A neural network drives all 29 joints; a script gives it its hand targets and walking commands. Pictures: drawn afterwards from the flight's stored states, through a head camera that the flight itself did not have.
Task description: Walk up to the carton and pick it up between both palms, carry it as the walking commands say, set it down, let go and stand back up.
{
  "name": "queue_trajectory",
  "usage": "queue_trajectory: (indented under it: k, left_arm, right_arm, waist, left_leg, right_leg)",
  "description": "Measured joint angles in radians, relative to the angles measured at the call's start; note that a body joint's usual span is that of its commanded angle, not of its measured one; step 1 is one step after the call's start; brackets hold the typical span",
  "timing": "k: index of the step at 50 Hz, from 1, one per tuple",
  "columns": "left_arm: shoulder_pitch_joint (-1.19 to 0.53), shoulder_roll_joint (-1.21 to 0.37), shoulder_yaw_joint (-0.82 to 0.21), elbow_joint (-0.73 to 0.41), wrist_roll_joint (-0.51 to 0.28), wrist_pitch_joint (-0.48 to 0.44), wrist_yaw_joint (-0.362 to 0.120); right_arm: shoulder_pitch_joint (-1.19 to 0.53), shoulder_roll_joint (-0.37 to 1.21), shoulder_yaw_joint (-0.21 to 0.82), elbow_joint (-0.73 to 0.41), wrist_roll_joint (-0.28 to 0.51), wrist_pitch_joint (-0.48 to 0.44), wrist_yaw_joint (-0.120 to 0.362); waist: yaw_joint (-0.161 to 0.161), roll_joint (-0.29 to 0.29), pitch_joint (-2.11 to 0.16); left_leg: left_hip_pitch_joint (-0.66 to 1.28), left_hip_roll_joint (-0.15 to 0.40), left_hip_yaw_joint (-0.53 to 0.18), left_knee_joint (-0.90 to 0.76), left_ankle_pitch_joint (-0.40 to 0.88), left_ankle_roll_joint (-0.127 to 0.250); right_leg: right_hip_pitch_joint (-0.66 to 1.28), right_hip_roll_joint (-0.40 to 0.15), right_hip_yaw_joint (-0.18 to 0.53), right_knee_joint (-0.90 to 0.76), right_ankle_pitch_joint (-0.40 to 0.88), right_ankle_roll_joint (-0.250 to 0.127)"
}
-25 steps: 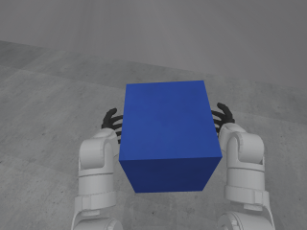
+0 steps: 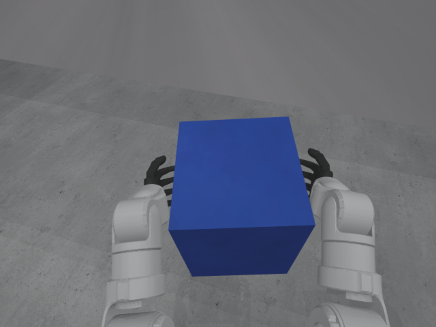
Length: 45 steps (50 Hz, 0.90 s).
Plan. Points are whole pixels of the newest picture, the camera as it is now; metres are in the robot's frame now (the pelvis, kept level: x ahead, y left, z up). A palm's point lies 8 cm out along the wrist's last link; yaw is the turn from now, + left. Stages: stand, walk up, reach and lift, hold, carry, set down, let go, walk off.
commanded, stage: carry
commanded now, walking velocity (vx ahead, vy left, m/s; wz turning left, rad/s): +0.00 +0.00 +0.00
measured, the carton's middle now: (236, 202) +0.34 -0.01 +0.05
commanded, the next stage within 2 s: none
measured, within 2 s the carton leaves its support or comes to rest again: neither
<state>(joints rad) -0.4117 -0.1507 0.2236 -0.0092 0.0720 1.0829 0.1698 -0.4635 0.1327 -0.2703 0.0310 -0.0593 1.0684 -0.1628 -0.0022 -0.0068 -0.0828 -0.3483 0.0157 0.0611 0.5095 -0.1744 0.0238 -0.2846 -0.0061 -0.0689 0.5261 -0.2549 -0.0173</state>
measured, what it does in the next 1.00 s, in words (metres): stands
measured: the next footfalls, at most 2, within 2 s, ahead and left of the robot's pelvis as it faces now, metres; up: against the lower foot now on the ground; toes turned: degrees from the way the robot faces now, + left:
right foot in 1.40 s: -0.07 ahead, -0.14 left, +0.00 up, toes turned -43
left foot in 1.72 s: +0.04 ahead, +0.02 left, +0.00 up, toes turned -53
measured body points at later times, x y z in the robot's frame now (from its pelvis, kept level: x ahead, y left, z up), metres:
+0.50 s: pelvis +0.00 +0.00 +0.00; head -0.02 +0.00 +0.45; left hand +0.32 +0.14 +0.09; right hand +0.33 -0.15 +0.10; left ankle +0.06 +0.11 -0.73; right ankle +0.01 -0.11 -0.73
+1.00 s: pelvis -0.02 -0.01 -0.02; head -0.03 +0.00 +0.43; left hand +0.29 +0.08 +0.06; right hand +0.24 -0.21 +0.06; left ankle +0.05 +0.11 -0.72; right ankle +0.01 -0.11 -0.73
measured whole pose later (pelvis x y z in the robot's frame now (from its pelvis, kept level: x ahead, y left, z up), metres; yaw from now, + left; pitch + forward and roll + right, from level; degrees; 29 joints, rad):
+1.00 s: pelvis -0.02 -0.01 -0.02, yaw -12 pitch +3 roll +0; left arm -0.23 -0.14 0.10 -0.23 0.05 1.14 0.17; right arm -0.23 0.15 -0.18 -0.25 -0.05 1.13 -0.16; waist 0.03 -0.01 -0.08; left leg -0.51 0.10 0.12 0.82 -0.44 -0.06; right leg -0.49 0.08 0.06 0.71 -0.27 -0.04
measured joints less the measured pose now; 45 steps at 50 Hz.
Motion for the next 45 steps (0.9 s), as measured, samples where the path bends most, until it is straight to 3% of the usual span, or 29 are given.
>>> queue_trajectory:
  k: [31,39,45]
  left_arm:
    - [0.053,-0.014,-0.01,-0.006,0.022,-0.038,-0.021]
    - [0.102,-0.013,-0.036,-0.173,-0.005,0.002,-0.015]
    - [0.19,0.007,-0.101,-0.25,-0.02,0.045,-0.009]
  right_arm:
    - [0.056,0.016,0.009,-0.013,-0.02,-0.035,0.02]
    - [0.099,0.05,0.027,-0.176,-0.01,0.0,0.016]
    - [0.194,0.022,0.101,-0.261,0.004,0.046,0.013]
  waist:
    - [0.001,0.001,-0.004]
    - [0.028,-0.01,-0.014]
    - [0.036,-0.003,-0.007]
  left_leg:
    - [-0.007,0.007,0.002,0.0,0.001,-0.003]
    - [-0.087,0.038,0.054,0.104,-0.048,-0.009]
    - [-0.128,0.095,0.117,0.215,-0.109,-0.013]
  right_leg:
    - [-0.006,0.007,0.002,-0.005,0.005,-0.004]
    - [-0.116,0.027,0.056,0.109,-0.025,-0.006]
    - [-0.188,0.053,0.093,0.21,-0.054,-0.012]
